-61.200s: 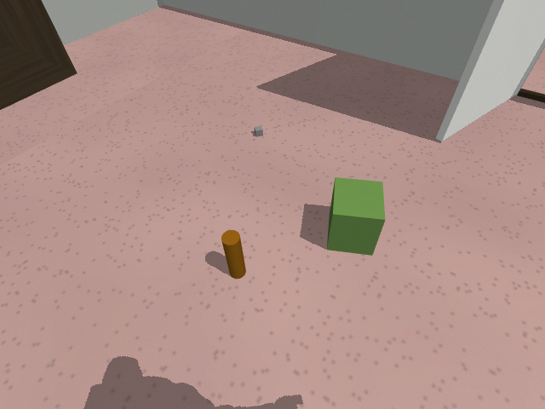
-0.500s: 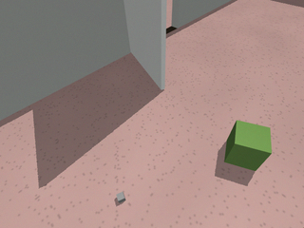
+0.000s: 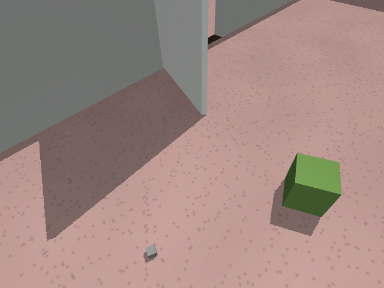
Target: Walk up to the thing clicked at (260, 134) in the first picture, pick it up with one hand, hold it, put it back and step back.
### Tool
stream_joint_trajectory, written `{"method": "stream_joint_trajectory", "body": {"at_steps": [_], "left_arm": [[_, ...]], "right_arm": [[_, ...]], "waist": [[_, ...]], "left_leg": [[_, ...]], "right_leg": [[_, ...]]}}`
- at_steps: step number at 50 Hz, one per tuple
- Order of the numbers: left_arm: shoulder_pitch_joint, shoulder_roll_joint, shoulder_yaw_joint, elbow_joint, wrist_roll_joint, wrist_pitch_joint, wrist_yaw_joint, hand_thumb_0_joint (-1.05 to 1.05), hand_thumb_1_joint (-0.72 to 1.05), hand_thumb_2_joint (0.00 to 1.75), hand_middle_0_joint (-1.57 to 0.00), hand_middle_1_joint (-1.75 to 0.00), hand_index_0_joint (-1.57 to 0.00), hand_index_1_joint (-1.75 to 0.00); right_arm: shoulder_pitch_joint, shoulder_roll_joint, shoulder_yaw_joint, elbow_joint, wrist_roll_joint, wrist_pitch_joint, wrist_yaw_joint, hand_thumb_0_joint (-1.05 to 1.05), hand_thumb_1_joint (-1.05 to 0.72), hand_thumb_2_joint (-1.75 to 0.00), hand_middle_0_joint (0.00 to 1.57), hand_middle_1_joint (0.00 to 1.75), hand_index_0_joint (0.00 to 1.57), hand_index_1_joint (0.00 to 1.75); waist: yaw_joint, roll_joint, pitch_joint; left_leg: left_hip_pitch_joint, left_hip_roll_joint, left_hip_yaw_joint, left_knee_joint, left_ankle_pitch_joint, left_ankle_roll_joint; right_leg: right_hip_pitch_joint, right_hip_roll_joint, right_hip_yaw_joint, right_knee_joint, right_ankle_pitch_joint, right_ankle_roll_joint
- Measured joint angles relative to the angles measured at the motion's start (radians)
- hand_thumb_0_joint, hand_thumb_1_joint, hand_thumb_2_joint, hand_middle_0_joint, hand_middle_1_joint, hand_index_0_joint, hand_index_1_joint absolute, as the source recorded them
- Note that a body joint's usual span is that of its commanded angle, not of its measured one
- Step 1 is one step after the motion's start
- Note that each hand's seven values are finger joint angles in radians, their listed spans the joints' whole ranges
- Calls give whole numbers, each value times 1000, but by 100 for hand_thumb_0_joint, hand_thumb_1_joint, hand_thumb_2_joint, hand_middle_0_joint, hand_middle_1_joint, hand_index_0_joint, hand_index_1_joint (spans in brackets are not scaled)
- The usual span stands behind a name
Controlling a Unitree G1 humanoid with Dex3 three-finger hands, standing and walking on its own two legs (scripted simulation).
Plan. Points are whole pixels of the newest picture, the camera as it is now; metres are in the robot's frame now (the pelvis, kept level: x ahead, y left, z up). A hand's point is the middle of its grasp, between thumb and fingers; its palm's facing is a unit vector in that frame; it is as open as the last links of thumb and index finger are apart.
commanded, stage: stand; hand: left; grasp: from above
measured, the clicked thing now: (151, 251) +0.43 +0.26 -0.76
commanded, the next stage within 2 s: step back in 0.20 s
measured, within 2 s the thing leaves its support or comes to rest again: neither
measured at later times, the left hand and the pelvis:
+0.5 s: hand out of the picture +0.06 +0.27 -0.17, palm faces -0.04 -0.91 -0.40, open 7.4 cm; pelvis -0.05 +0.00 -0.02, yaw -1 degrees
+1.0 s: hand out of the picture -0.06 +0.26 -0.16, palm faces +0.05 -0.90 -0.43, open 7.4 cm; pelvis -0.16 -0.01 -0.03, yaw +3 degrees
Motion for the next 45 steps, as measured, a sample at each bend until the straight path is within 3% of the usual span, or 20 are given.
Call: {"method": "stream_joint_trajectory", "body": {"at_steps": [11, 16, 22, 26, 29, 31, 32, 35, 38, 41, 45], "left_arm": [[6, 7, 1, -11, -5, 2, -2, 0, 90, 90, -20, -30, -21, -30], [-15, 34, 21, -76, -19, 12, 5, 0, 90, 90, -20, -30, -21, -30], [-37, 72, 28, -143, -11, 31, 6, 0, 90, 90, -20, -30, -21, -30], [-31, 84, 31, -172, -2, 39, 1, 0, 90, 90, -20, -30, -21, -30], [-9, 84, 39, -185, 2, 44, -5, 0, 90, 90, -20, -30, -21, -30], [23, 81, 44, -192, 4, 41, -8, 0, 90, 90, -20, -30, -21, -30], [35, 71, 46, -194, 7, 37, -7, 0, 90, 90, -20, -30, -21, -30], [62, 42, 38, -203, 19, 33, -4, 0, 90, 90, -20, -30, -21, -30], [68, 23, 34, -210, 26, 36, 3, 0, 90, 90, -20, -30, -21, -30], [57, 16, 35, -237, 26, 36, 9, 0, 90, 90, -20, -30, -21, -30], [37, 7, 37, -293, 20, 23, 20, 0, 90, 90, -20, -30, -21, -30]], "right_arm": [[0, 1, -2, -7, 2, 5, 6, 0, -90, -90, 20, 30, 20, 30], [-41, -16, -19, -59, 17, 29, 14, 0, -90, -90, 20, 30, 20, 30], [-67, -41, -41, -116, 17, 51, 21, 0, -90, -90, 20, 30, 20, 30], [-65, -49, -51, -149, 11, 64, 25, 0, -90, -90, 20, 30, 20, 30], [-52, -49, -56, -173, 5, 76, 27, 0, -90, -90, 20, 30, 20, 30], [-45, -53, -55, -187, 4, 85, 27, 0, -90, -90, 20, 30, 20, 30], [-53, -59, -58, -191, 7, 90, 24, 0, -90, -90, 20, 30, 20, 30], [-72, -64, -62, -207, 9, 94, 1, 0, -90, -90, 20, 30, 20, 30], [-65, -63, -58, -218, 23, 79, -1, 0, -90, -90, 20, 30, 20, 30], [-31, -69, -47, -220, 24, 71, -3, 0, -90, -90, 20, 30, 20, 30], [5, -84, -38, -203, 16, 81, -13, 0, -90, -90, 20, 30, 20, 30]], "waist": [[-2, -1, -3], [-10, -5, 62], [-10, -20, 116], [-9, -22, 130], [-4, -8, 118], [6, 3, 91], [8, 19, 92], [21, 31, 111], [30, 32, 122], [33, 34, 119], [31, 47, 126]], "left_leg": [[-8, 1, 2, 9, -2, 1], [-92, 3, 1, 108, -25, 6], [-182, -3, 10, 203, -38, 13], [-223, -2, 14, 269, -53, 12], [-256, 9, 2, 329, -73, 6], [-293, 17, -1, 380, -92, 9], [-316, 9, -26, 433, -133, 18], [-385, -97, -117, 677, -318, 31], [-411, -154, -141, 835, -313, 29], [-388, -164, -151, 878, -286, 10], [-310, -140, -148, 785, -313, -11]], "right_leg": [[-9, 1, 2, 9, -1, -1], [-91, 3, 4, 103, -21, -6], [-196, -3, 17, 224, -44, -11], [-252, 2, 26, 322, -83, -38], [-259, 35, 25, 431, -186, -59], [-235, 51, 22, 426, -191, -71], [-240, 59, 18, 437, -197, -70], [-253, 50, 27, 432, -175, -72], [-255, 37, 35, 358, -113, -72], [-271, 28, 23, 303, -65, -71], [-295, 19, -4, 278, -26, -66]]}}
